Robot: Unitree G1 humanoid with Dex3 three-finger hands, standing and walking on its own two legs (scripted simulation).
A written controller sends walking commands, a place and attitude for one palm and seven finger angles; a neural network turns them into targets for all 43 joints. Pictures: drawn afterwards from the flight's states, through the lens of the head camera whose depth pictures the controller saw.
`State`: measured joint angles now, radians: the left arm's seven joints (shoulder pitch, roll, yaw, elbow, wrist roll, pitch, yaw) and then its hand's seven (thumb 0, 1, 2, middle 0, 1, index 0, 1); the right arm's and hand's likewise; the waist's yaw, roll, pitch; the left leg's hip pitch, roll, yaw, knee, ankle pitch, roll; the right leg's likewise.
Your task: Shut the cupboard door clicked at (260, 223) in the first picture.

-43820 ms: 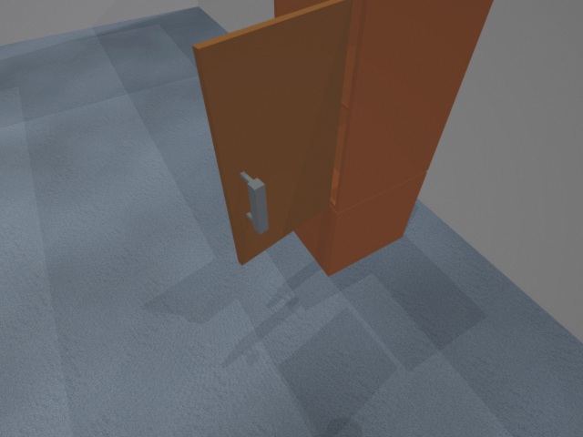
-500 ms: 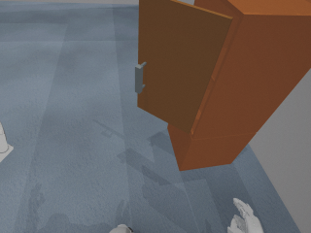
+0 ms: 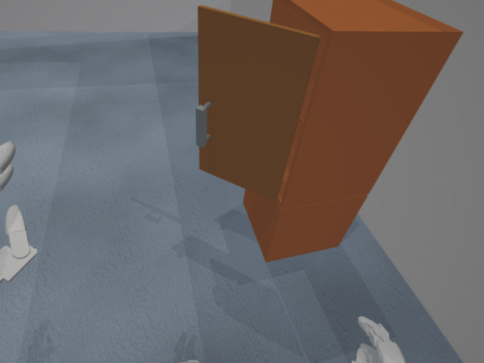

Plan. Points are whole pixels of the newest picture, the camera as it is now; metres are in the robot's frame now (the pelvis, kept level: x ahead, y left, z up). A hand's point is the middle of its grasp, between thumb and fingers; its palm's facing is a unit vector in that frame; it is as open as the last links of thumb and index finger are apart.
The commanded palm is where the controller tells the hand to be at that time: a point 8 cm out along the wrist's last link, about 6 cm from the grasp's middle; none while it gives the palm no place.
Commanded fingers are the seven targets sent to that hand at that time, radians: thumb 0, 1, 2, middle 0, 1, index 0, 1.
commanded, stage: stop stepping back and stand still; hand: left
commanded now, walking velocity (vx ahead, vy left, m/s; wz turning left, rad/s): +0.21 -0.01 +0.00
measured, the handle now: (204, 124) +0.86 +0.20 -0.09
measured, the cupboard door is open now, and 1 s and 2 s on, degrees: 47 47 47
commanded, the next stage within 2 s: let the arm hang, fingers relaxed in 0.84 s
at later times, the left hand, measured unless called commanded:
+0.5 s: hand (25, 265) +0.17 +0.27 +0.17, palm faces +0.42 -0.80 -0.43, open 7.4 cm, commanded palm +0.12 +0.30 +0.18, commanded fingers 0.00 0.90 0.90 -0.20 -0.30 -0.20 -0.30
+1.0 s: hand (45, 266) +0.20 +0.29 +0.11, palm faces +0.28 -0.83 -0.48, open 7.4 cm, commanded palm none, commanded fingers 0.00 0.90 0.90 -0.20 -0.30 -0.20 -0.30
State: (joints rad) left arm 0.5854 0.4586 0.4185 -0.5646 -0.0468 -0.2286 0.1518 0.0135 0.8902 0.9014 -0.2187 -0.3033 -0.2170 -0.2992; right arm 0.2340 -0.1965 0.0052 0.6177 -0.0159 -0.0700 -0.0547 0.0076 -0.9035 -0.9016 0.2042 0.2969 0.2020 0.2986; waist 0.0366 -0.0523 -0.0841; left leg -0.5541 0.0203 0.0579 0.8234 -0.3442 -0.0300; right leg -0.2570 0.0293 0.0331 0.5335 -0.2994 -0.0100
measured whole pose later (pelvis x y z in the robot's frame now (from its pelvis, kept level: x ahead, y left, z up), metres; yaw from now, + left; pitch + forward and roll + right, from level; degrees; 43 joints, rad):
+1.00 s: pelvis -0.03 +0.03 +0.00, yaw -3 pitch +1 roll -1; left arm 0.44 0.42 0.28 -0.21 -0.02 -0.14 0.10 0.01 0.90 0.90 -0.21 -0.30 -0.21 -0.30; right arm 0.19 -0.24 0.02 0.67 0.01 -0.09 -0.02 0.01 -0.90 -0.90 0.20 0.30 0.20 0.30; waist 0.02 0.04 -0.05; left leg -0.34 0.01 0.04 0.55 -0.23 0.02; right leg -0.19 0.03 -0.04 0.50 -0.33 -0.03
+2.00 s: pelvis -0.05 +0.04 +0.01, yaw -3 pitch -2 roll +0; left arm 0.21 0.23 0.01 1.11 0.01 -0.01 0.01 0.00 0.91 0.90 -0.21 -0.30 -0.20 -0.30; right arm 0.20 -0.25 -0.01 1.11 -0.02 0.00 -0.02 0.00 -0.91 -0.90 0.20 0.30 0.20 0.30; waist -0.01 0.00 0.02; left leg -0.22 -0.01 0.05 0.37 -0.13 0.03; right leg -0.09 0.01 -0.04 0.37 -0.25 -0.02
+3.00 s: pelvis -0.01 +0.02 +0.00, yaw +4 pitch -2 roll +0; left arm 0.22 0.20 0.05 1.02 0.02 0.02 0.04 0.00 0.91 0.90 -0.21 -0.30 -0.21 -0.30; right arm 0.21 -0.20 -0.02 1.06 -0.02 0.07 -0.02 0.00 -0.91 -0.90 0.20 0.30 0.20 0.30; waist -0.01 -0.01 0.09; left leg -0.35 0.01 0.03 0.82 -0.45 -0.01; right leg -0.05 0.00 -0.15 0.48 -0.39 -0.06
